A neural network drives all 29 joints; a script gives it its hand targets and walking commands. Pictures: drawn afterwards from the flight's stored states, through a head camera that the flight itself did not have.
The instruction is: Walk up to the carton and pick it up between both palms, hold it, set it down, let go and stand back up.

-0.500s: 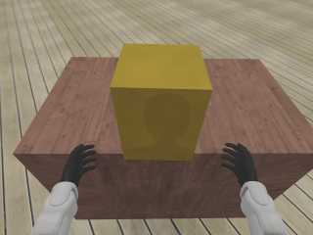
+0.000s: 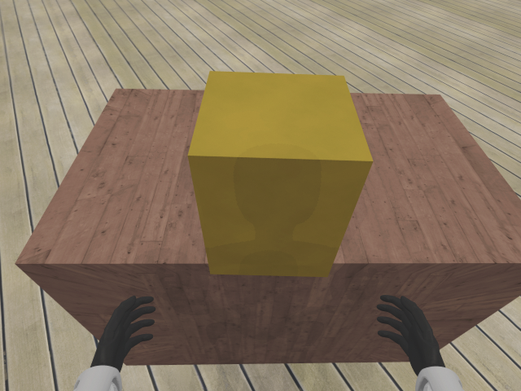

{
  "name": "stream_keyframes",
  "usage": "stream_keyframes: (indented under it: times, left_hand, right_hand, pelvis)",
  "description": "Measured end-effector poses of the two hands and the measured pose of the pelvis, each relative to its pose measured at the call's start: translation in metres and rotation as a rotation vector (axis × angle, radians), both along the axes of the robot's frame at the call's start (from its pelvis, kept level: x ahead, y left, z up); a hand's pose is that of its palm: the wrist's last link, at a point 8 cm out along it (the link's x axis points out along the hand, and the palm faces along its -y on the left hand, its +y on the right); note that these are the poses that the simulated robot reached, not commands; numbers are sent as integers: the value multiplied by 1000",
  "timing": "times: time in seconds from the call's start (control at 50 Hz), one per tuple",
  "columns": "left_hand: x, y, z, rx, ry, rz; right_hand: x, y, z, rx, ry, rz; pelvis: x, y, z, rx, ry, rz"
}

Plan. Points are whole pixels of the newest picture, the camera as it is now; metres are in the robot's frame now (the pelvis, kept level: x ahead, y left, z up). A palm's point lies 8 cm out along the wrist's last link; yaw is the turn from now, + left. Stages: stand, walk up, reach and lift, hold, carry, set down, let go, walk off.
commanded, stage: set down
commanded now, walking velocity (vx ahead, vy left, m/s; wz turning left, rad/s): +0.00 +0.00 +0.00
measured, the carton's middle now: (272, 181) +0.44 -0.01 +0.08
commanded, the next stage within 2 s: let go in 0.54 s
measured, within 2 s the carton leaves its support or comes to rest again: neither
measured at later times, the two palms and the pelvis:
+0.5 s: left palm out of the picture +0.13 +0.22 -0.08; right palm out of the picture +0.14 -0.22 -0.08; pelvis -0.02 -0.01 +0.00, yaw +0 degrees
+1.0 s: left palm out of the picture +0.14 +0.21 -0.09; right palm out of the picture +0.13 -0.24 -0.09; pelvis -0.02 -0.01 +0.00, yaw +0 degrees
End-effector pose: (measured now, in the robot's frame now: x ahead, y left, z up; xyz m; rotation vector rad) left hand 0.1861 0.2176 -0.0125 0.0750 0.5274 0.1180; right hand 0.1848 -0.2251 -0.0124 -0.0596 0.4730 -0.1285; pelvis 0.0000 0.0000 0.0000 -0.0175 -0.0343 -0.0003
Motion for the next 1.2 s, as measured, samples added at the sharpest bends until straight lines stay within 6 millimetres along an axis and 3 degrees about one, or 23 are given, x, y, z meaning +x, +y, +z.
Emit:
stream_keyframes:
  times: [0.08, 0.2, 0.38, 0.54, 0.86, 1.08, 1.2]
  left_hand:
    - [-6, 0, -8, 7, 23, -1]
    - [-26, 2, -37, 34, 170, 12]
    - [-47, 0, -57, 52, 245, 15]
    - [-55, 5, -66, 63, 305, 18]
    - [-49, -2, -74, 73, 329, 1]
    - [-47, -1, -74, 86, 307, -16]
    - [-76, 16, -89, 117, 352, -21]
  right_hand:
    - [-5, 1, -7, -8, 17, 9]
    - [-22, -4, -39, -48, 151, 35]
    - [-39, -3, -58, -62, 201, 55]
    - [-48, 2, -70, -62, 247, 67]
    - [-59, -16, -76, -85, 278, 54]
    - [-56, -16, -76, -104, 281, 61]
    - [-85, -22, -101, -129, 504, 57]
  pelvis:
    - [-1, 0, 0, 0, -6, -2]
    - [-5, 0, 0, -1, -24, -2]
    - [-11, -7, -1, 6, -23, -3]
    - [-18, -11, -2, 10, -34, 2]
    - [-18, -11, -5, 11, -33, 0]
    - [-16, -9, -6, 8, -16, 3]
    - [-14, -7, -10, -2, 31, 26]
